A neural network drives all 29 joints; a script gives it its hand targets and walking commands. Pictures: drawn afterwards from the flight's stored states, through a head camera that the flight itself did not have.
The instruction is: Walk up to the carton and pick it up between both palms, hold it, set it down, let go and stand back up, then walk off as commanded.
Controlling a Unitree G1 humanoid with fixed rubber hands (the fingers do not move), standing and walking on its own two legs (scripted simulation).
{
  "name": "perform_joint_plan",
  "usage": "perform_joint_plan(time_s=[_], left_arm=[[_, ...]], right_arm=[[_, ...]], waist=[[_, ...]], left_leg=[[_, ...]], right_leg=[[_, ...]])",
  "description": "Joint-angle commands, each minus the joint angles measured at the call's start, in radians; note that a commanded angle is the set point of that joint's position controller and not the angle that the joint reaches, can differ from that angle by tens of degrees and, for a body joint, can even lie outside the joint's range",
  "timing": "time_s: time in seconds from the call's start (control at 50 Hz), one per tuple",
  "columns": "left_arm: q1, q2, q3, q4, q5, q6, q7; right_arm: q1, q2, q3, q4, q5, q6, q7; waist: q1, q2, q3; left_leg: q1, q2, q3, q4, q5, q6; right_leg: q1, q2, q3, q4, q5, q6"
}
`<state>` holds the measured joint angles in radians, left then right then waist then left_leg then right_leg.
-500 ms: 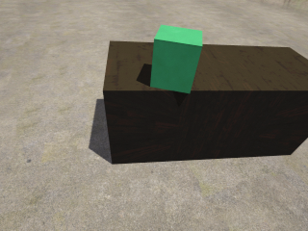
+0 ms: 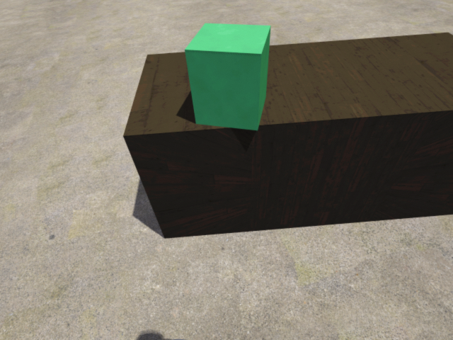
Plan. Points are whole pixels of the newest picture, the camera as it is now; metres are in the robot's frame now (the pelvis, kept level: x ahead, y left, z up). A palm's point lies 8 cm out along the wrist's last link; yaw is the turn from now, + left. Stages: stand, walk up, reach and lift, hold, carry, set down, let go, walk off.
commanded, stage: walk off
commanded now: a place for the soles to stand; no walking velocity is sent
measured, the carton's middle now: (231, 77) +0.88 +0.02 +0.04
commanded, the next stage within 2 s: none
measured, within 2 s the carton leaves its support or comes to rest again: neither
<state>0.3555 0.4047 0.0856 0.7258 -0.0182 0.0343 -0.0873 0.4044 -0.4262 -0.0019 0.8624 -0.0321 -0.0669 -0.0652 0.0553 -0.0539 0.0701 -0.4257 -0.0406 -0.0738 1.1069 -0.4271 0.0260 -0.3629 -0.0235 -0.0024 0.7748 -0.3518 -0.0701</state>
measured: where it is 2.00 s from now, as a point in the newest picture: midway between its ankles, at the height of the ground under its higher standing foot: outside the picture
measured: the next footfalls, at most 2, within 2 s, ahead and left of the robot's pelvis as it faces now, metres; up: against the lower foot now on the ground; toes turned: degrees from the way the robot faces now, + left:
left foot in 0.44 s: +0.19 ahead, +0.06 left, +0.00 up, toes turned -8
right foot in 0.60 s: +0.11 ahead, -0.17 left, +0.00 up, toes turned -1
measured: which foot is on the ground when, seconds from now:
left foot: up 0.00-0.42, down 0.44-0.60, up 0.62-1.00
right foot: down 0.00-0.44, up 0.46-0.58, down 0.60-1.00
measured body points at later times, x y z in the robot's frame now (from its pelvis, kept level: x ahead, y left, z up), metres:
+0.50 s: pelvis +0.09 -0.07 +0.00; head +0.12 -0.08 +0.45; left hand +0.19 +0.24 -0.10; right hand +0.09 -0.41 -0.11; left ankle +0.15 +0.07 -0.72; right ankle +0.05 -0.07 -0.69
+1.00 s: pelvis +0.13 -0.08 +0.00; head +0.19 -0.13 +0.44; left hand +0.21 +0.25 -0.07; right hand +0.17 -0.39 -0.15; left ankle +0.16 +0.10 -0.66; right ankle +0.07 -0.17 -0.72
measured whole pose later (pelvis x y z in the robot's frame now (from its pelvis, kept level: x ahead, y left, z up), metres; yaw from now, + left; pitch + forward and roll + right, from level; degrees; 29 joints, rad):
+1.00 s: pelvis +0.13 -0.08 +0.00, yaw -3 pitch -1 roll +5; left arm 0.31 0.37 0.07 0.73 -0.02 -0.03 0.05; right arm 0.26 -0.44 0.00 0.86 -0.02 0.05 -0.01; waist 0.03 0.03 0.16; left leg -0.49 -0.07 -0.10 1.03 -0.39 0.02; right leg -0.24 -0.04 0.06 0.77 -0.51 -0.02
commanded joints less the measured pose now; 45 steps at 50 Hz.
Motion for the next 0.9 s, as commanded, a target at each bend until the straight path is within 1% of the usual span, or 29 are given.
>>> perform_joint_plan(time_s=[0.0,0.06,0.1,0.12,0.16,0.2,0.22,0.26,0.28,0.3,0.32,0.34,0.36,0.38,0.4,0.42,0.44,0.46,0.48,0.5,0.52,0.54,0.58,0.6,0.62,0.66,0.72,0.8,0.88], left_arm=[[0.049,0.228,0.098,0.006,0.065,-0.048,0.037],[0.055,0.193,0.088,0.002,0.058,-0.046,0.045],[0.014,0.212,0.085,-0.010,0.059,-0.037,0.044],[0.007,0.216,0.097,-0.021,0.060,-0.034,0.044],[0.026,0.205,0.094,-0.007,0.058,-0.040,0.052],[-0.031,0.224,0.098,-0.020,0.053,-0.030,0.059],[-0.038,0.215,0.092,-0.028,0.058,-0.027,0.061],[-0.084,0.215,0.101,-0.036,0.064,-0.023,0.067],[-0.084,0.204,0.097,-0.038,0.059,-0.021,0.072],[-0.117,0.224,0.100,-0.044,0.051,-0.025,0.073],[-0.113,0.203,0.083,-0.040,0.041,-0.024,0.079],[-0.057,0.158,0.068,-0.009,0.025,-0.036,0.091],[-0.011,0.129,0.062,-0.003,0.022,-0.026,0.096],[-0.013,0.117,0.073,-0.007,0.020,-0.019,0.095],[-0.018,0.117,0.062,-0.020,0.016,-0.019,0.100],[0.028,0.146,0.061,0.001,0.019,-0.002,0.101],[0.040,0.162,0.059,0.008,0.003,-0.011,0.095],[0.119,0.174,0.060,0.035,0.011,-0.024,0.094],[0.113,0.184,0.058,0.018,0.018,-0.028,0.091],[0.108,0.150,0.058,0.029,0.020,-0.040,0.093],[0.096,0.181,0.068,0.035,0.022,-0.060,0.107],[0.034,0.271,0.075,0.029,0.029,-0.078,0.120],[-0.021,0.300,0.080,0.023,0.035,-0.094,0.145],[-0.073,0.292,0.071,0.023,0.035,-0.098,0.150],[-0.070,0.327,0.092,0.025,0.040,-0.091,0.158],[-0.099,0.250,0.064,0.024,0.020,-0.097,0.158],[-0.001,0.247,0.080,0.025,0.018,-0.097,0.171],[0.051,0.228,0.068,0.057,0.031,-0.097,0.161],[0.066,0.236,0.071,0.062,0.036,-0.089,0.161]], right_arm=[[0.011,-0.243,-0.099,0.023,0.046,-0.017,0.003],[0.017,-0.227,-0.095,0.012,0.044,-0.007,0.007],[-0.009,-0.247,-0.107,0.031,0.047,0.000,0.004],[0.009,-0.249,-0.112,0.032,0.047,0.000,0.002],[0.009,-0.231,-0.103,0.025,0.047,0.006,0.007],[0.079,-0.238,-0.111,0.025,0.047,0.008,0.000],[0.057,-0.226,-0.111,0.020,0.057,0.014,0.000],[0.148,-0.220,-0.107,0.026,0.060,0.015,0.001],[0.115,-0.210,-0.111,0.018,0.050,0.015,-0.004],[0.219,-0.216,-0.120,0.035,0.056,0.014,-0.012],[0.222,-0.191,-0.115,0.022,0.056,0.009,-0.018],[0.133,-0.168,-0.110,0.024,0.033,0.009,-0.018],[0.075,-0.158,-0.105,0.004,0.029,0.010,-0.026],[0.031,-0.173,-0.096,-0.036,0.024,0.004,-0.027],[-0.015,-0.185,-0.088,-0.069,0.025,0.005,-0.019],[-0.098,-0.188,-0.068,-0.102,0.028,0.006,-0.013],[-0.207,-0.205,-0.071,-0.120,0.036,-0.003,-0.012],[-0.320,-0.217,-0.069,-0.136,0.044,-0.004,-0.015],[-0.296,-0.236,-0.072,-0.142,0.033,-0.006,-0.012],[-0.270,-0.205,-0.068,-0.119,0.031,0.001,-0.003],[-0.203,-0.153,-0.053,-0.101,0.043,0.015,0.003],[-0.109,-0.134,-0.056,-0.100,0.043,0.019,0.009],[-0.060,-0.218,-0.089,-0.095,0.020,0.046,0.017],[0.017,-0.205,-0.091,-0.061,0.016,0.057,0.036],[-0.064,-0.230,-0.101,-0.103,0.011,0.071,0.035],[-0.074,-0.223,-0.113,-0.078,0.022,0.080,0.042],[-0.121,-0.169,-0.090,-0.102,0.019,0.100,0.054],[-0.176,-0.176,-0.088,-0.071,0.027,0.101,0.048],[-0.247,-0.168,-0.078,-0.098,0.023,0.090,0.050]], waist=[[0.035,-0.125,0.097],[0.014,-0.064,0.141],[0.012,-0.110,0.158],[-0.001,-0.110,0.160],[-0.005,-0.046,0.155],[-0.038,-0.101,0.156],[-0.037,-0.120,0.145],[-0.075,-0.175,0.090],[-0.063,-0.089,0.036],[-0.119,-0.051,-0.038],[-0.136,-0.038,-0.069],[-0.111,0.148,-0.126],[-0.086,0.261,-0.143],[-0.055,0.236,-0.126],[-0.035,0.279,-0.069],[-0.003,0.125,-0.037],[0.003,0.317,0.030],[0.059,0.333,0.100],[0.054,0.268,0.092],[0.066,0.211,0.109],[0.065,0.053,0.109],[-0.009,-0.144,0.083],[-0.049,-0.076,-0.008],[-0.081,-0.071,-0.063],[-0.063,-0.093,-0.009],[-0.078,-0.016,-0.005],[-0.027,-0.106,0.001],[0.028,-0.156,-0.039],[0.065,-0.169,-0.018]], left_leg=[[-0.291,0.014,-0.026,-0.035,0.157,0.006],[-0.259,0.025,-0.026,-0.049,0.212,-0.007],[-0.234,0.013,-0.022,-0.066,0.203,-0.010],[-0.188,0.008,0.005,-0.076,0.218,-0.017],[-0.179,-0.004,-0.003,-0.085,0.227,-0.012],[-0.082,-0.016,0.035,-0.159,0.200,-0.005],[-0.042,-0.021,0.040,-0.198,0.187,-0.002],[0.089,-0.038,0.058,-0.384,0.185,0.014],[0.120,-0.044,0.102,-0.509,0.186,0.024],[0.285,-0.052,0.117,-0.654,0.261,0.056],[0.330,-0.018,0.155,-0.746,0.388,0.091],[0.327,-0.001,0.153,-0.761,0.526,0.098],[0.302,0.066,0.029,-0.685,0.614,0.142],[0.309,0.242,-0.232,-0.652,0.644,0.255],[0.156,0.403,-0.499,-0.732,0.589,0.336],[-0.016,0.412,-0.548,-0.755,0.382,0.346],[-0.120,0.479,-0.578,-0.751,0.484,0.385],[-0.258,0.470,-0.568,-0.724,0.522,0.364],[-0.222,0.396,-0.459,-0.604,0.592,0.307],[-0.234,0.253,-0.357,-0.511,0.546,0.207],[-0.201,0.040,-0.209,-0.298,0.432,0.067],[-0.219,-0.080,-0.148,-0.180,0.064,0.005],[-0.254,-0.075,-0.089,-0.073,-0.102,-0.016],[-0.237,-0.033,-0.096,-0.042,-0.064,-0.011],[-0.232,-0.026,-0.101,0.062,-0.082,-0.002],[-0.174,-0.022,-0.091,0.063,0.003,-0.010],[-0.267,-0.053,-0.108,0.066,0.090,0.002],[-0.290,-0.035,-0.079,-0.007,0.094,0.001],[-0.379,-0.025,-0.020,-0.108,0.028,-0.002]], right_leg=[[0.278,-0.160,0.329,-0.562,-0.183,0.068],[0.200,-0.139,0.293,-0.623,-0.215,0.090],[0.155,-0.136,0.290,-0.657,-0.278,0.065],[0.137,-0.126,0.246,-0.677,-0.218,0.114],[0.154,-0.135,0.258,-0.656,-0.111,0.115],[0.146,-0.099,0.182,-0.639,0.170,0.206],[0.130,-0.090,0.138,-0.611,0.268,0.180],[0.174,-0.087,0.071,-0.521,0.646,0.243],[0.233,-0.092,0.083,-0.416,0.815,0.244],[0.213,-0.041,0.029,-0.254,1.001,0.308],[0.213,-0.018,0.009,-0.031,1.081,0.276],[0.227,-0.037,0.043,0.112,0.898,0.190],[0.177,-0.011,0.081,0.276,0.490,0.145],[0.034,0.004,0.106,0.373,0.003,0.141],[-0.003,0.033,0.180,0.436,-0.276,0.140],[0.102,-0.001,0.268,0.345,-0.263,0.108],[0.099,-0.037,0.355,0.393,-0.340,0.115],[0.140,-0.076,0.423,0.312,-0.363,0.077],[0.142,-0.100,0.406,0.150,-0.310,0.060],[0.231,-0.095,0.337,-0.123,-0.181,0.048],[0.293,-0.149,0.366,-0.490,0.076,0.074],[0.320,-0.253,0.458,-0.438,0.505,0.102],[0.346,-0.345,0.482,-0.283,0.670,0.006],[0.360,-0.338,0.372,-0.289,0.527,-0.042],[0.245,-0.387,0.415,-0.291,0.532,-0.092],[0.219,-0.282,0.299,-0.284,0.601,-0.010],[0.381,-0.227,0.223,-0.262,0.782,0.117],[0.498,-0.187,0.229,-0.250,0.724,0.126],[0.589,-0.191,0.252,-0.194,0.789,0.075]])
